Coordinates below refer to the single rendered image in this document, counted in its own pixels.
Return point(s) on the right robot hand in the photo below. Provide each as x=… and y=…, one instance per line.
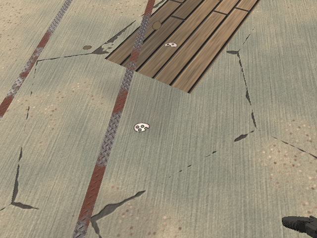
x=302, y=224

